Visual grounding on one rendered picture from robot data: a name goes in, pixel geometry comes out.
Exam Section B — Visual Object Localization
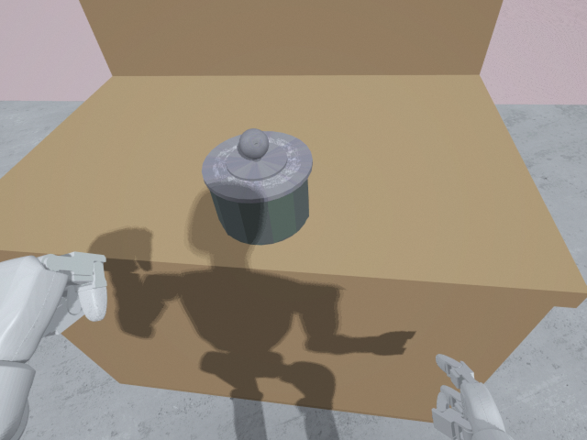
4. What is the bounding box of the right robot hand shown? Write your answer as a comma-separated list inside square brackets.
[432, 354, 505, 440]

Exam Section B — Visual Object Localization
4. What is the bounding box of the pot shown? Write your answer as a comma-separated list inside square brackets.
[210, 179, 309, 245]

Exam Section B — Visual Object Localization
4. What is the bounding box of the table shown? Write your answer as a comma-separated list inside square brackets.
[0, 0, 587, 423]

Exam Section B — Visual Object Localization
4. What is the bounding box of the robot left forearm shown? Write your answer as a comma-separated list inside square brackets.
[0, 361, 36, 440]

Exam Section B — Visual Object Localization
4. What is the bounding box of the lid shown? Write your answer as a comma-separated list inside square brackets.
[202, 131, 313, 204]

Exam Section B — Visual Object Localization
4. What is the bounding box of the left robot hand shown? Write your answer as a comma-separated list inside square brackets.
[0, 251, 107, 364]

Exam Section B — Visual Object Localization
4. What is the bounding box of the knob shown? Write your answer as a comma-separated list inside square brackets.
[239, 128, 269, 159]

